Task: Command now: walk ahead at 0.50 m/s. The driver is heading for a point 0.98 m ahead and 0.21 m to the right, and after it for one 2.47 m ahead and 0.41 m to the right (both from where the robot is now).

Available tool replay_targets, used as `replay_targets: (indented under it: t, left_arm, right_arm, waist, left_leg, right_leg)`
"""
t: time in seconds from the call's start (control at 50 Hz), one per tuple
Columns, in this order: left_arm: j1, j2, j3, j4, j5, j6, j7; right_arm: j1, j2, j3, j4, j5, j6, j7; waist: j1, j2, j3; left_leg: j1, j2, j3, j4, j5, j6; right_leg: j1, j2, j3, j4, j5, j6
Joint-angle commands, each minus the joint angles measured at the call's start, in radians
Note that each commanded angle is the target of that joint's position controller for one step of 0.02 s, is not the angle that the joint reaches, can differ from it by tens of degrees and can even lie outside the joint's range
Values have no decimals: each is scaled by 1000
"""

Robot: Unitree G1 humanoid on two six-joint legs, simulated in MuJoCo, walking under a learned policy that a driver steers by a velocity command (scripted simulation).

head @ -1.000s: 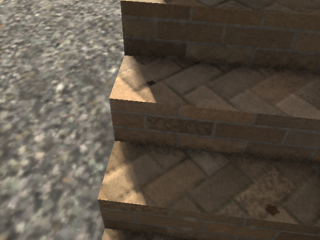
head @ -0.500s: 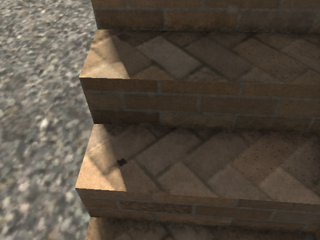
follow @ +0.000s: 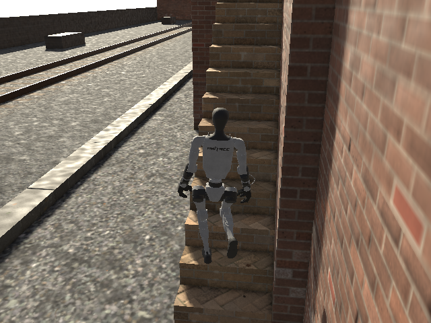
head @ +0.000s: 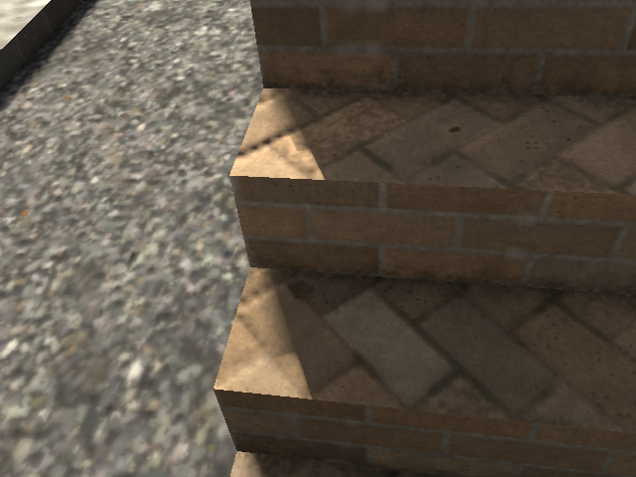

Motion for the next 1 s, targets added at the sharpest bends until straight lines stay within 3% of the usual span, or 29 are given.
replay_targets:
  t: [0.02,0.1,0.18,0.26,0.3,0.32,0.34,0.36,0.38,0.4,0.42,0.44,0.46,0.48,0.5,0.52,0.56,0.64,0.7,0.74,0.78,0.8,0.82,0.84,0.9,0.94,0.96,0.98,1.0]
  left_arm:
    - [54,-106,-56,-106,-17,15,10]
    - [-96,-130,-69,-140,-44,34,30]
    - [-257,-107,-73,-223,-39,49,52]
    - [-447,-60,-64,-311,-43,89,11]
    - [-426,-55,-56,-297,-32,91,16]
    - [-465,-72,-83,-321,-22,88,14]
    - [-546,-69,-97,-332,-55,79,0]
    - [-463,-101,-109,-304,-89,88,13]
    - [-249,-60,-76,-206,-116,86,19]
    - [-55,4,-60,-160,-95,67,35]
    - [80,113,-23,-117,-32,56,27]
    - [148,233,15,-64,-6,83,47]
    - [56,284,49,-36,-28,118,53]
    - [-84,239,41,-29,-42,106,42]
    - [-132,164,29,16,-35,91,30]
    - [-106,116,18,84,-21,67,35]
    - [-36,-2,-12,204,0,23,24]
    - [13,29,-14,215,-40,-25,5]
    - [181,53,-16,249,-32,-49,18]
    - [207,45,-23,244,-32,-57,30]
    - [197,42,-22,239,-34,-39,37]
    - [229,52,-18,245,-36,-31,48]
    - [228,121,9,210,-54,-26,59]
    - [271,124,19,236,-44,-10,66]
    - [268,168,23,197,-58,-46,45]
    - [151,240,33,124,-98,-82,-8]
    - [97,209,28,58,-99,-84,-42]
    - [40,189,39,66,-92,-77,-66]
    - [82,144,45,59,-51,-56,-60]
  right_arm:
    - [72,102,29,69,-12,-74,21]
    - [230,12,16,112,-9,-138,37]
    - [281,-26,12,91,-1,-158,45]
    - [290,-56,-5,93,0,-178,19]
    - [351,-97,-32,88,-20,-168,-1]
    - [338,-127,-38,82,24,-157,-14]
    - [326,-83,-38,75,37,-136,-25]
    - [324,-55,-32,78,19,-117,-34]
    - [330,-88,-29,37,45,-122,-37]
    - [279,-187,-46,38,68,-133,-3]
    - [262,-204,-56,15,85,-152,26]
    - [231,-160,-63,-52,101,-155,79]
    - [180,-100,-73,-65,36,-152,101]
    - [172,35,-46,-108,-16,-145,105]
    - [116,105,-18,-142,-28,-137,97]
    - [47,138,9,-179,-33,-124,78]
    - [84,170,48,-189,-31,-114,74]
    - [58,90,46,-209,-29,-64,62]
    - [-115,138,60,-280,-8,-39,40]
    - [-205,173,83,-344,0,-41,42]
    - [-344,165,105,-429,-17,-43,62]
    - [-394,171,105,-460,-24,-30,72]
    - [-426,182,125,-488,-12,-13,84]
    - [-409,215,126,-495,-11,10,78]
    - [-74,136,74,-351,46,23,34]
    - [163,27,32,-255,24,8,22]
    - [228,-34,2,-214,-15,7,6]
    - [192,-115,-28,-260,-43,34,1]
    - [57,-93,-28,-271,-16,14,9]
  waist:
    - [67,-74,125]
    - [-4,-22,113]
    - [-15,13,128]
    - [-26,68,136]
    - [-49,147,32]
    - [-28,149,24]
    - [-49,132,64]
    - [-26,196,0]
    - [4,234,-153]
    - [72,328,-269]
    - [118,237,-392]
    - [133,-138,-418]
    - [107,-281,-332]
    - [24,-174,-171]
    - [-24,-84,-26]
    - [-41,-33,101]
    - [-89,0,138]
    - [-104,-18,147]
    - [-37,-83,152]
    - [-46,-48,209]
    - [-27,14,163]
    - [14,-42,125]
    - [58,-85,83]
    - [73,-139,20]
    - [-51,-186,-210]
    - [-196,-130,-355]
    - [-230,12,-356]
    - [-289,176,-452]
    - [-190,37,-412]
  left_leg:
    - [82,233,-473,-589,-77,32]
    - [242,280,-424,-661,135,55]
    - [411,319,-415,-699,71,44]
    - [307,284,-274,-858,179,32]
    - [592,322,-280,-801,321,72]
    - [653,322,-245,-894,409,61]
    - [536,268,-168,-974,552,58]
    - [469,265,-121,-934,1022,94]
    - [561,285,-128,-786,1701,112]
    - [646,338,-104,-563,2011,89]
    - [604,305,-132,-271,1847,54]
    - [295,128,-163,63,1254,-9]
    - [63,-49,-257,587,424,-59]
    - [-88,-74,-409,991,370,-67]
    - [-209,-65,-386,1109,395,-35]
    - [-320,-60,-374,1127,382,-6]
    - [-455,-41,-374,1131,300,35]
    - [-572,37,-310,1017,204,-12]
    - [-846,58,-220,1388,94,7]
    - [-967,98,-210,1331,46,12]
    - [-850,152,-126,952,85,-20]
    - [-773,138,-70,883,96,-29]
    - [-533,149,-38,583,-39,-22]
    - [-377,132,-16,524,-66,5]
    - [16,-14,54,298,-45,76]
    - [476,-3,-91,-46,108,96]
    - [637,223,-557,-237,-82,205]
    - [438,426,-990,-580,-157,328]
    - [318,432,-1038,-645,-117,296]
  right_leg:
    - [-292,6,81,160,-35,-24]
    - [-529,66,15,406,-40,-24]
    - [-781,42,12,573,-143,-15]
    - [-556,-19,-132,149,-133,2]
    - [-640,-42,-121,197,-168,-1]
    - [-585,-129,-184,-141,-294,-29]
    - [-352,-130,-262,-496,-435,-41]
    - [-64,-55,-309,-677,-608,-50]
    - [156,37,-343,-719,-555,-40]
    - [286,41,-277,-816,-474,-50]
    - [414,-44,2,-967,-473,-88]
    - [544,-239,615,-1463,-814,-168]
    - [488,-309,1017,-1864,-1020,-196]
    - [298,-337,925,-1807,-1026,-142]
    - [181,-317,734,-1645,-954,-151]
    - [110,-295,520,-1536,-807,-135]
    - [191,-224,268,-1519,-527,-104]
    - [346,-231,96,-1638,-184,-123]
    - [516,-307,132,-1748,-128,-163]
    - [543,-299,93,-1769,-124,-128]
    - [526,-230,28,-1816,-167,-82]
    - [525,-224,32,-1873,-64,-106]
    - [517,-245,-8,-2028,86,-123]
    - [565,-262,-28,-2025,325,-117]
    - [735,-328,-114,-1695,1592,-55]
    - [579,-284,-134,-1356,1383,-21]
    - [199,-128,-133,-990,810,36]
    - [280,22,-97,-421,35,60]
    - [244,-7,123,-69,-3,84]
